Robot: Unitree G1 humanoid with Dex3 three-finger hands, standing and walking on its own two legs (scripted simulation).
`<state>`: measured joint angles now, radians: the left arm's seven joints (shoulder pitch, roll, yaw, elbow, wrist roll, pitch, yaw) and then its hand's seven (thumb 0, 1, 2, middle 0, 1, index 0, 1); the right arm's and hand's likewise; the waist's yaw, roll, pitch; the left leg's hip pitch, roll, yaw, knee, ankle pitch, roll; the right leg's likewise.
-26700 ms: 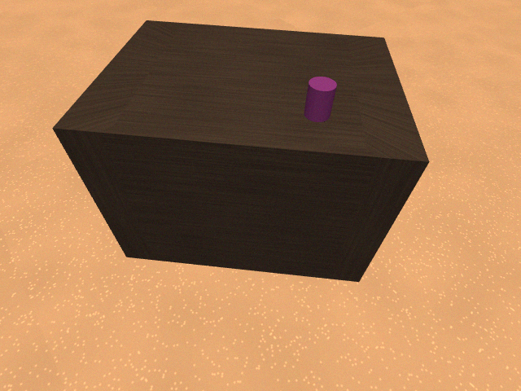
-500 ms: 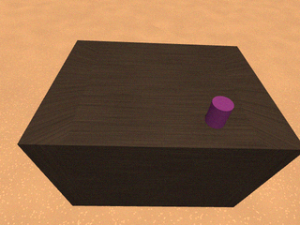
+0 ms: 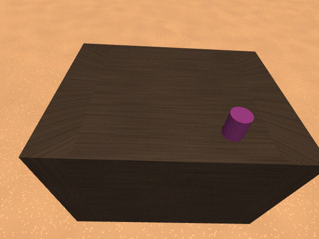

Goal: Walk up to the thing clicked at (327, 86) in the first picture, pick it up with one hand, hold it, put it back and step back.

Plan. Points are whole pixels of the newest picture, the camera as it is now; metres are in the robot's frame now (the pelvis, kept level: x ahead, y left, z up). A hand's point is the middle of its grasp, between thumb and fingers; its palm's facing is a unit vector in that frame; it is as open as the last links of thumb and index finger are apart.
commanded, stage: home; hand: right
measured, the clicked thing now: (236, 124) +0.49 -0.28 -0.03
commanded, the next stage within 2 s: stand in 0.42 s
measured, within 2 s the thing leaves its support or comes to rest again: neither
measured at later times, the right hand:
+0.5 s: hand out of the picture +0.07 -0.26 -0.16, palm faces -0.06 +0.93 -0.36, open 17.3 cm
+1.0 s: hand out of the picture +0.08 -0.25 -0.16, palm faces -0.07 +0.93 -0.35, open 8.7 cm
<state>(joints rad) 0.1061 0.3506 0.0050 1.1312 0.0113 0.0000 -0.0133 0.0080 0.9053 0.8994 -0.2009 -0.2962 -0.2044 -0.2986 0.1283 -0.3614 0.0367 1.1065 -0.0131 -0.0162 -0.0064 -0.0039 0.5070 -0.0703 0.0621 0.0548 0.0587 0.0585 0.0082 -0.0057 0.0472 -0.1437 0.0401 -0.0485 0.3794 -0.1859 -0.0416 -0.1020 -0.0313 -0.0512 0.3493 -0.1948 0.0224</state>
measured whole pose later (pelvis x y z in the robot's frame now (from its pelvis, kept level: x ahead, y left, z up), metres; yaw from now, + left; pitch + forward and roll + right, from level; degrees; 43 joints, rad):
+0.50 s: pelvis +0.00 +0.00 +0.00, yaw +1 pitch -3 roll +0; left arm 0.13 0.35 0.01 1.14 0.01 0.00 -0.01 0.01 0.91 0.90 -0.20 -0.30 -0.20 -0.30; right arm 0.13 -0.36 0.02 1.12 -0.01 -0.01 0.00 0.00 0.50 -0.07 0.06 0.06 0.06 0.06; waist 0.01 0.00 0.06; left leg -0.14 0.03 -0.06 0.36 -0.18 -0.04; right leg -0.10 -0.04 -0.06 0.34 -0.19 0.02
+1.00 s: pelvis +0.01 +0.00 +0.00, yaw +1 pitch -2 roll +0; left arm 0.12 0.35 0.01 1.13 0.01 0.00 -0.01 0.01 0.91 0.90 -0.20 -0.30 -0.20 -0.30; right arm 0.12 -0.36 0.02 1.12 -0.01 -0.01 0.00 0.00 -0.65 -0.84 0.20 0.29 0.20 0.29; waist 0.01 0.00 0.06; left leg -0.14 0.03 -0.06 0.36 -0.19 -0.04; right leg -0.10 -0.04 -0.06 0.33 -0.20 0.02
